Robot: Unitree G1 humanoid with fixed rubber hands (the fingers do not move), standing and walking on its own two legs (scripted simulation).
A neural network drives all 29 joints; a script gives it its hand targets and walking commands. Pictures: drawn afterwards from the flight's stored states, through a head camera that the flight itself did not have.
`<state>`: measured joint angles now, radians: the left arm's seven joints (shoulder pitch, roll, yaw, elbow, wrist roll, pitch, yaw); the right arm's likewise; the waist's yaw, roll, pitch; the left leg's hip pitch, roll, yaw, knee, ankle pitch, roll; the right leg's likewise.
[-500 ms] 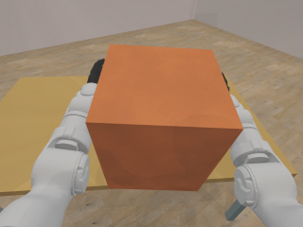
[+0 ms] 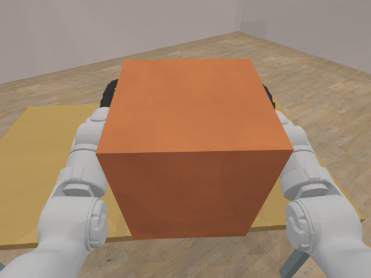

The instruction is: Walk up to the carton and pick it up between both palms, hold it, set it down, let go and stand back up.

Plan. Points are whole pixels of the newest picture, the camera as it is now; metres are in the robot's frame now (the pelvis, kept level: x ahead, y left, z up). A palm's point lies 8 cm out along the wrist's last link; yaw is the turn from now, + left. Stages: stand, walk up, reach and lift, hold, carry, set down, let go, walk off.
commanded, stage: reach and lift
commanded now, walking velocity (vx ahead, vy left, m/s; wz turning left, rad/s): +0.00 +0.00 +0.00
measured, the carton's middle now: (188, 153) +0.34 +0.01 +0.15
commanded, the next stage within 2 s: hold in 0.54 s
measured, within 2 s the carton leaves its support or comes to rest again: neither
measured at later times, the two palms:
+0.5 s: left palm (101, 106) +0.41 +0.18 +0.23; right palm (264, 105) +0.40 -0.15 +0.23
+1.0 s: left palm (92, 104) +0.39 +0.19 +0.25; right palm (263, 101) +0.39 -0.14 +0.25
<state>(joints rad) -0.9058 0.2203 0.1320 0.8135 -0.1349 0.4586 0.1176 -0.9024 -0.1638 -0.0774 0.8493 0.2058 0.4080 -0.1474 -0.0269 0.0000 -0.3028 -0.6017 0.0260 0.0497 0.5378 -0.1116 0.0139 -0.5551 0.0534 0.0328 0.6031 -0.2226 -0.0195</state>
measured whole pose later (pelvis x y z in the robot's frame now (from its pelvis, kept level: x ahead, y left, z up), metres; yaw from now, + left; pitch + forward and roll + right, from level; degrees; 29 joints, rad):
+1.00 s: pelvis +0.00 +0.01 +0.00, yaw +0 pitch +7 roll -1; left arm -0.90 0.22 0.18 0.67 -0.09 0.64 0.12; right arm -0.96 -0.18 -0.06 0.82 0.26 0.52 -0.16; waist -0.03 0.00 -0.33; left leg -0.55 0.03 0.05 0.53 -0.11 0.02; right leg -0.49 0.05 0.03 0.56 -0.20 -0.01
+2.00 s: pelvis +0.00 +0.01 +0.01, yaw +0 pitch +7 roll -1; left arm -0.90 0.22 0.14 0.61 -0.03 0.69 0.11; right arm -0.93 -0.18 -0.07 0.76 0.27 0.57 -0.16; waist -0.03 0.03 -0.31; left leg -0.53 0.03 0.05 0.51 -0.10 0.03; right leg -0.46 0.05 0.03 0.53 -0.19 -0.01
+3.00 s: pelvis -0.01 +0.01 +0.01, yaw +0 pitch +7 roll -1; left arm -0.91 0.22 0.16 0.60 -0.03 0.67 0.10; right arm -0.94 -0.18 -0.07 0.76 0.26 0.56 -0.16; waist -0.03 0.01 -0.30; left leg -0.53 0.03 0.05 0.50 -0.09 0.03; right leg -0.46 0.05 0.03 0.52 -0.18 -0.01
